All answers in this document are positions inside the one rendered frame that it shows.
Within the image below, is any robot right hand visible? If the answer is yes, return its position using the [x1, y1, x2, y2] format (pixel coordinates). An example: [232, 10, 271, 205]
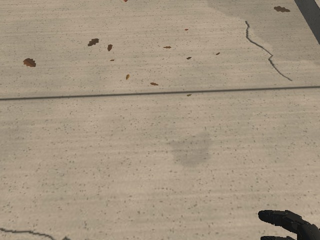
[258, 210, 320, 240]

